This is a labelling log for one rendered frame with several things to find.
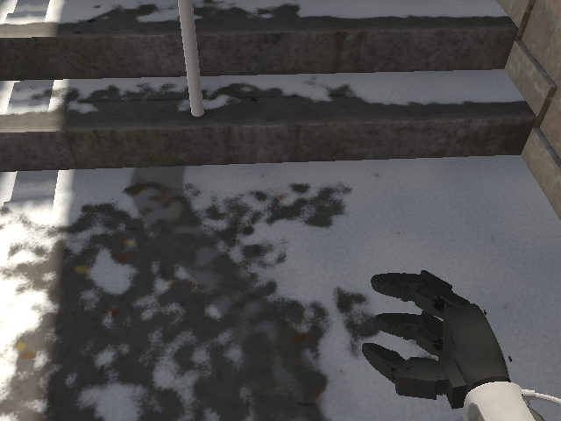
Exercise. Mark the right robot hand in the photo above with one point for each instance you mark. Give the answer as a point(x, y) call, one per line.
point(468, 352)

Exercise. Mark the right robot forearm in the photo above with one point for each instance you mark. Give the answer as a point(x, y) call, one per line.
point(498, 401)

